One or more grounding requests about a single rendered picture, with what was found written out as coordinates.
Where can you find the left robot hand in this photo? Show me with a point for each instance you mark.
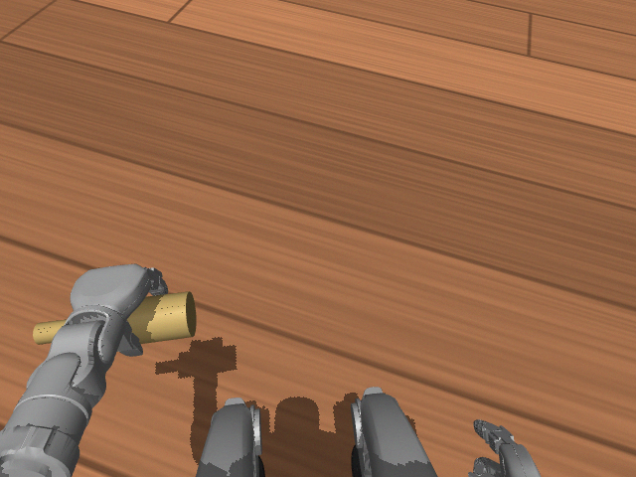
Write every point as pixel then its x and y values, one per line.
pixel 121 288

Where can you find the right robot hand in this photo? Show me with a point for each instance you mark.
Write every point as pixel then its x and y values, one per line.
pixel 515 460

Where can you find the bottle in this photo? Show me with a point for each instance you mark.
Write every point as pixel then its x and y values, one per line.
pixel 158 318

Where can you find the left robot arm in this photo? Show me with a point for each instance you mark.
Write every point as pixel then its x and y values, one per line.
pixel 42 436

